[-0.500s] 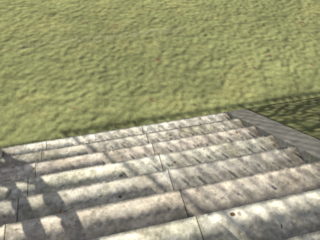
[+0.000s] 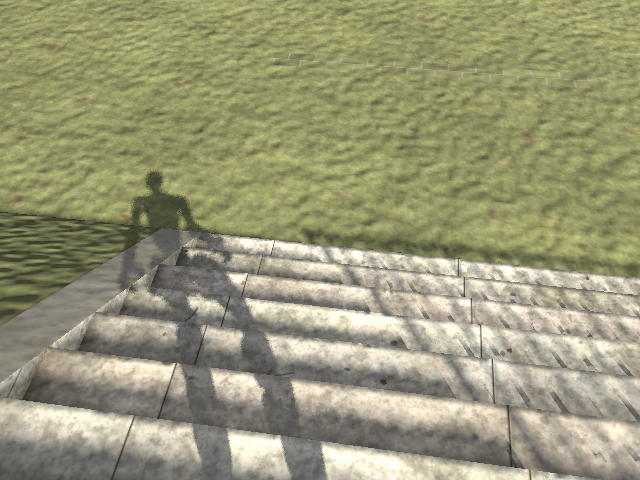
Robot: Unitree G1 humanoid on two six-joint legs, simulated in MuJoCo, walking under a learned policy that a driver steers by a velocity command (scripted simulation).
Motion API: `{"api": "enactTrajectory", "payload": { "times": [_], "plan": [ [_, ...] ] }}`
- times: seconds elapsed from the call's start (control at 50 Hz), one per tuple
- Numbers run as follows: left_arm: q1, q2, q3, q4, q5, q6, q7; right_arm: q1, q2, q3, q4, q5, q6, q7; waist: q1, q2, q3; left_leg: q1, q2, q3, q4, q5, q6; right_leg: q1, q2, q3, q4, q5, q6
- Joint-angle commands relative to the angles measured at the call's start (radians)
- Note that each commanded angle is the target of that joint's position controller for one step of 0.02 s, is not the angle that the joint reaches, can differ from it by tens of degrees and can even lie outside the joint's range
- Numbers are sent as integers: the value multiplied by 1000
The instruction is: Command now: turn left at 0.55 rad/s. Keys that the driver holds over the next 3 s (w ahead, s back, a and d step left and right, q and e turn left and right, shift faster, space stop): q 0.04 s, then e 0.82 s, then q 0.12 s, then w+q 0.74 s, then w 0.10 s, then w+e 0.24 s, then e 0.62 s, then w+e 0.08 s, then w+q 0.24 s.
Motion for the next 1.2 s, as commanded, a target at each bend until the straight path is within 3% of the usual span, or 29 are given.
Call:
{"api": "enactTrajectory", "payload": {
  "times": [0.02,0.04,0.06,0.1,0.14,0.2,0.26,0.3,0.34,0.38,0.44,0.52,0.6,0.62,0.64,0.66,0.72,0.74,0.78,0.86,0.94,1.0,1.02,1.04,1.06,1.08,1.12,1.16,1.2],
  "plan": [
    [-112,-11,-15,-243,-39,-30,-5,439,-359,-123,-6,-34,-45,-34,-193,135,-323,922,417,-773,-248,867,369,-655,214,228,465,-396,11],
    [-264,11,-15,-276,-94,-26,2,473,-287,-111,29,-65,-47,8,-299,-10,-94,801,433,-832,-315,672,338,-836,270,421,448,-282,31],
    [-243,54,-12,-247,-88,-16,2,370,-241,-97,48,-23,-47,35,-232,37,9,649,434,-750,-321,551,333,-882,211,421,495,-168,14],
    [26,154,18,-93,-27,12,-14,160,-166,-71,52,63,-27,67,-28,52,31,193,341,-485,-322,444,260,-611,108,316,575,46,-3],
    [286,30,-27,64,12,53,-121,32,4,3,95,31,-42,76,91,22,70,-242,160,-302,-308,124,88,-275,91,267,730,348,14],
    [142,62,-28,39,-38,62,-183,-42,-120,7,104,21,-64,19,5,8,51,-290,135,-222,-321,-40,88,-270,130,232,883,402,42],
    [44,86,-23,18,-50,51,-151,46,-32,68,173,59,-77,37,-74,33,61,7,220,-288,-268,95,124,-421,64,346,580,363,86],
    [39,63,-29,37,-46,48,-131,59,-79,76,211,83,-78,63,-72,82,31,124,229,-300,-243,139,114,-348,35,312,322,307,123],
    [35,87,-21,45,-20,38,-112,16,-202,44,181,64,-78,62,-68,126,-17,66,202,-236,-186,327,130,-148,86,148,343,204,117],
    [-136,103,-28,-47,-24,33,-55,112,-301,-30,154,59,-62,8,-198,80,-32,353,353,-392,-218,553,304,-377,96,155,255,60,106],
    [-247,-23,-92,-88,-28,57,-9,384,-233,-54,220,46,-24,-91,-318,61,24,641,519,-630,-283,533,417,-711,76,237,148,-84,98],
    [-33,-7,-89,21,19,70,-24,5,-182,-59,70,9,-51,-87,-132,56,-15,153,353,-261,-331,308,232,-140,124,79,135,34,47],
    [119,67,-17,59,-15,31,-76,-186,-225,-91,10,-8,-74,-80,-2,-38,-28,-96,243,-22,-34,-36,93,314,201,78,-203,371,-34],
    [254,174,17,89,29,6,-56,-202,-138,-75,-30,8,-76,-71,36,-209,-73,-336,98,44,318,-330,20,546,63,329,-278,809,-128],
    [342,335,52,35,46,-6,-60,-117,-56,-43,-113,57,-87,-79,18,-198,-213,-509,-48,-158,474,-514,-28,768,-219,748,-301,1251,-359],
    [343,273,53,42,59,2,-106,-167,-59,-44,-130,101,-83,-97,73,-52,-80,-665,-118,-342,463,-442,-54,712,-259,802,-340,1190,-406],
    [-62,149,27,-56,-72,31,-159,-8,-213,-75,-50,11,-46,-101,-160,-59,-62,-472,37,-226,653,-196,-92,213,-95,504,-313,801,-333],
    [-109,129,16,-74,-52,35,-158,73,-175,-54,-20,-19,-31,-70,-196,-45,-53,-310,24,-197,715,-51,-99,-8,-8,435,-306,733,-276],
    [-164,125,-4,-84,-1,27,-128,133,-108,-17,-4,-3,-16,-10,-213,-30,-45,-237,3,-168,860,119,-109,-163,60,407,-305,655,-229],
    [-48,121,-34,-28,-24,-2,-93,79,-140,2,-55,4,-4,-6,-134,-66,-39,-287,19,-177,894,67,-154,-99,45,495,-257,481,-288],
    [-85,46,-98,-34,-103,-6,-146,28,-87,28,-13,17,18,2,-101,-91,-25,-284,110,-214,424,-53,-244,37,23,566,-208,351,-219],
    [-168,147,-96,-18,-107,2,-193,209,-95,22,118,23,3,57,-179,-121,-21,147,44,-80,296,-23,-244,-192,93,477,-233,342,-133],
    [-15,122,-63,29,-107,87,-76,91,-84,25,68,110,65,-12,-60,-186,-70,94,8,-40,-46,-377,-132,80,21,422,-285,605,-179],
    [8,141,-68,48,-96,124,-40,136,-94,23,91,124,94,-35,-60,-157,-41,180,-7,-42,-97,-264,-108,110,25,487,-249,711,-188],
    [-32,240,-54,41,-110,77,-154,106,-133,14,113,55,14,12,-77,-57,28,87,33,-143,8,-26,-176,64,-32,739,-292,-13,-244],
    [-43,203,-48,14,-111,71,-177,76,-160,3,120,47,-11,10,-38,-15,29,114,12,-158,-100,-207,-136,10,2,650,-401,-430,-217],
    [-89,236,-13,9,-69,39,-162,83,-112,14,145,21,-45,-8,-20,-100,209,-69,4,-147,-138,-339,-30,51,13,510,-432,-493,-240],
    [-121,103,-44,-3,-44,20,-113,121,-12,39,167,5,-73,-21,-34,-56,113,-22,-7,-95,-17,-141,0,122,-39,533,-370,-335,-313],
    [-142,85,-46,-18,-37,14,-86,138,-16,33,163,6,-91,-26,-51,-57,50,17,-5,-89,-35,-94,45,144,-31,450,-304,-191,-326]
  ]
}}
